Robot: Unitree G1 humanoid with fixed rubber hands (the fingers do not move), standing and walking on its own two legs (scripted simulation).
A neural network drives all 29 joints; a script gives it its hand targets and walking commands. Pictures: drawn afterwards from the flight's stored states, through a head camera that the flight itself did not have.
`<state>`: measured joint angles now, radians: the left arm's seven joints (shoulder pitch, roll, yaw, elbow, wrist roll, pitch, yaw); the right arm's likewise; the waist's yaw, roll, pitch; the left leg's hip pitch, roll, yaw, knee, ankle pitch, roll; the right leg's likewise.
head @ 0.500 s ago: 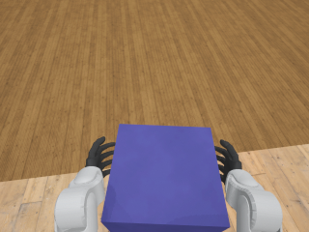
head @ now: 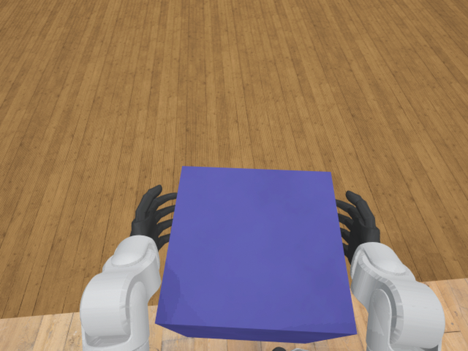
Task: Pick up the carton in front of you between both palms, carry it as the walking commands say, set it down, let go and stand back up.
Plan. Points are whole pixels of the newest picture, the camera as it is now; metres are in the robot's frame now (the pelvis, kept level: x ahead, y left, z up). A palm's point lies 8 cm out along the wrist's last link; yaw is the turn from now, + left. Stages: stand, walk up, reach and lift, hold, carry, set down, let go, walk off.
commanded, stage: carry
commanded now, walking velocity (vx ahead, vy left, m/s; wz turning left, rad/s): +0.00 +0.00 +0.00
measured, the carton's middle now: (250, 264) +0.24 +0.00 +0.03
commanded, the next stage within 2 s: none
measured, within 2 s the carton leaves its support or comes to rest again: neither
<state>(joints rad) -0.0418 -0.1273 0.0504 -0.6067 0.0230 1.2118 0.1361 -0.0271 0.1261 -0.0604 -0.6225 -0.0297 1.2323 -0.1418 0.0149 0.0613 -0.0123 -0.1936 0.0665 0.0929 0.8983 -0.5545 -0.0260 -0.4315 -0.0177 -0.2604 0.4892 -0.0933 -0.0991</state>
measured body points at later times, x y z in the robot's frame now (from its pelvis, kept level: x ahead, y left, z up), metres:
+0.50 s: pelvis +0.10 +0.01 +0.01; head +0.10 +0.01 +0.46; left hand +0.44 +0.16 +0.13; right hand +0.44 -0.14 +0.12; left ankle +0.03 +0.12 -0.72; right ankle +0.11 -0.07 -0.72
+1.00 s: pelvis +0.10 +0.02 +0.01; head +0.11 +0.02 +0.46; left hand +0.44 +0.18 +0.11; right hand +0.43 -0.13 +0.11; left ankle +0.03 +0.12 -0.72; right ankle +0.11 -0.07 -0.72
